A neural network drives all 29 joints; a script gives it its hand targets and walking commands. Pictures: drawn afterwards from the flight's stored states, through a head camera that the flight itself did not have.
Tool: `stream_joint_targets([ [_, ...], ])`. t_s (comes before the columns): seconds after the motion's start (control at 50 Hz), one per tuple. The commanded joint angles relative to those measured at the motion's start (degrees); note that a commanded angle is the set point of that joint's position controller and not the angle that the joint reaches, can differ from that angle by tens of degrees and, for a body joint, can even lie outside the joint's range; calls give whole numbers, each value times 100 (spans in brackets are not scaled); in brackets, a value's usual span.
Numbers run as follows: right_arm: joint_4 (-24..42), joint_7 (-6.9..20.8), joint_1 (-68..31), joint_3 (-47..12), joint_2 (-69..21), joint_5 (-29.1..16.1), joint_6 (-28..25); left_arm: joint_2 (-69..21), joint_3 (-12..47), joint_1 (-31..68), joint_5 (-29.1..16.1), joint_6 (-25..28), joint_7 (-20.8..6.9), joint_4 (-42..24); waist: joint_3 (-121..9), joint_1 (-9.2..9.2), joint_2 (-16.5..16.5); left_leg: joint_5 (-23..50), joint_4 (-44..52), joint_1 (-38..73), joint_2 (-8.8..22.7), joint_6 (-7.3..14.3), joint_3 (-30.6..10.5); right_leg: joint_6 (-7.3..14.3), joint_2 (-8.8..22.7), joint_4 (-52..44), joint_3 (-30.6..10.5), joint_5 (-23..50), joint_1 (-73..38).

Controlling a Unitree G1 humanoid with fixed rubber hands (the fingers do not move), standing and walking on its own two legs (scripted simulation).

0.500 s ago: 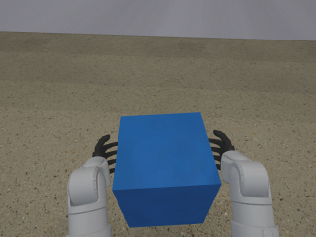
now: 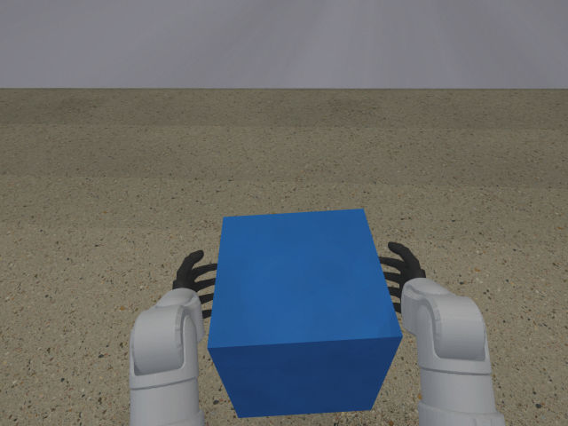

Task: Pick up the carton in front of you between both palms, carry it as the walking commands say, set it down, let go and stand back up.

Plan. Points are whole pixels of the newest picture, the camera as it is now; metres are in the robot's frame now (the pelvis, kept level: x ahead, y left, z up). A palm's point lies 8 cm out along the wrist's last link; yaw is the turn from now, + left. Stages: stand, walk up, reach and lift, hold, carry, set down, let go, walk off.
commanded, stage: carry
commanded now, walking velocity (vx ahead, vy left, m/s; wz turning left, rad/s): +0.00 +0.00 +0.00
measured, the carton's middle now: (299, 316) +0.28 +0.00 +0.01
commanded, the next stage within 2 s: hold in 0.96 s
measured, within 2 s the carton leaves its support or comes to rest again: neither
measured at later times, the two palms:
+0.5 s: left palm (193, 328) +0.25 +0.15 +0.05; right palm (411, 318) +0.25 -0.15 +0.05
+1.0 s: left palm (192, 333) +0.24 +0.15 +0.05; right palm (410, 323) +0.24 -0.15 +0.05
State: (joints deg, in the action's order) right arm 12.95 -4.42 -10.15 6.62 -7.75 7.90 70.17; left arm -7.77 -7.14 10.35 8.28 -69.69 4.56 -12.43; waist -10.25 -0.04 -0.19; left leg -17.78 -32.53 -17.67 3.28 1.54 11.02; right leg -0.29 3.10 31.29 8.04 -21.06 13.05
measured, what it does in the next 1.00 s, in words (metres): stands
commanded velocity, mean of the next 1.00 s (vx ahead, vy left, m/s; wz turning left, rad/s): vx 0.00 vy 0.00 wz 0.00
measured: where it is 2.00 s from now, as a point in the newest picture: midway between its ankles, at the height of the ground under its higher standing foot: outside the picture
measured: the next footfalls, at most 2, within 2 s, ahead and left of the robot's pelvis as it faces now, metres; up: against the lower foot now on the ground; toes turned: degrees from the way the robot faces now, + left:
none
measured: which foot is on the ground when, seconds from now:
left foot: down 0.00-1.00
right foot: down 0.00-1.00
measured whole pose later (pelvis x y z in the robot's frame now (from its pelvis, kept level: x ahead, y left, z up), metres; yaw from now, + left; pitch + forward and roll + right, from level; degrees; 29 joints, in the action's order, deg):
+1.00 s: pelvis -0.05 +0.00 +0.01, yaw +0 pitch -1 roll +0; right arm -11.7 -0.9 -13.5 10.8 -8.4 14.5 41.9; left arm -8.5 -10.8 13.8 14.8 -42.3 1.7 11.4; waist -3.5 0.0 0.2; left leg -10.4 -27.5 -15.4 2.2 2.2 7.7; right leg 0.1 1.7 27.9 5.8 -15.4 11.6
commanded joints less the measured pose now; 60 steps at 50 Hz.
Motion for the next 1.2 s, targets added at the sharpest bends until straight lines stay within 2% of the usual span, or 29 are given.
stream_joint_targets([
  [0.0,227,1451,-2739,-4091,-5311,-2348,-163,-5301,4145,2755,-2415,107,-1504,-242,-1249,-10,63,3166,47,899,642,-14,-597,61,650,-141,-482,3305,-323],
  [0.18,-187,1502,-2636,-3934,-5168,-1991,-876,-5164,3981,2617,-2014,821,-1535,159,-983,-17,27,2506,272,773,664,-6,-652,103,635,-328,-510,2467,-201],
  [0.3,-653,1509,-2518,-3564,-4924,-1606,-1413,-4914,3605,2458,-1629,1337,-1525,600,-808,-24,17,1997,477,693,656,-1,-695,131,621,-514,-539,1881,-109],
  [0.44,-1473,1526,-2693,-2899,-4808,-1040,-2230,-4788,2943,2639,-1069,2161,-1546,1416,-683,-11,17,1493,667,619,651,4,-735,152,608,-672,-567,1387,16],
  [0.56,-2394,1606,-3114,-2253,-4995,-582,-3022,-5018,2345,3113,-637,2960,-1646,2350,-762,0,11,1220,766,609,654,16,-753,160,593,-727,-580,1123,75],
  [0.62,-2666,1654,-3300,-2145,-5182,-485,-3325,-5213,2244,3300,-542,3262,-1691,2639,-866,-2,7,1223,770,647,660,21,-760,162,588,-720,-575,1093,62],
  [0.7,-2684,1679,-3323,-2269,-5379,-530,-3431,-5393,2364,3313,-582,3365,-1712,2654,-1004,-4,2,1329,743,699,670,26,-771,159,589,-683,-573,1152,8],
  [0.78,-2329,1657,-3122,-2629,-5429,-757,-3217,-5414,2710,3097,-798,3147,-1691,2297,-1069,-6,-11,1481,709,713,673,28,-775,154,586,-637,-571,1267,-30],
  [0.94,-2155,1631,-3022,-2635,-5237,-788,-3027,-5238,2718,2989,-812,2955,-1652,2132,-925,-8,-12,1468,718,608,668,24,-774,153,586,-645,-573,1275,37],
  [0.96,-2115,1687,-2621,-2533,-5453,-755,-3000,-5403,2718,2627,-891,2925,-1705,1913,-340,-12,251,2704,863,2080,-722,27,-1614,223,-747,-1051,-1316,2314,-274],
  [0.98,-1894,1648,-2678,-2428,-5320,-662,-3094,-5158,2642,2699,-799,2971,-1693,1795,-606,-19,323,3080,757,2491,-604,59,-1770,287,-696,-1074,-1401,2386,-234],
  [1.0,-1944,1644,-2736,-2443,-5310,-651,-3092,-5224,2638,2697,-758,2974,-1688,1794,-580,6,105,2888,838,2391,-663,6,-1742,284,-706,-1079,-1441,2394,-397],
  [1.02,-1996,1661,-2800,-2406,-5272,-654,-3116,-5227,2633,2722,-721,2979,-1660,1862,-531,-41,64,2934,862,2668,-658,-4,-1730,261,-718,-1102,-1454,2338,-118],
  [1.08,-2170,1672,-2842,-2411,-5256,-697,-3179,-5226,2603,2747,-671,3016,-1606,1974,-437,32,-87,2492,961,2624,-666,-36,-1696,224,-723,-1174,-1472,1984,-288],
  [1.18,-2469,1723,-3021,-2218,-5303,-575,-3204,-5318,2510,2981,-636,3008,-1679,2173,-129,-18,-47,1671,1044,2493,-661,-51,-1638,270,-657,-1292,-1456,1329,-143],
])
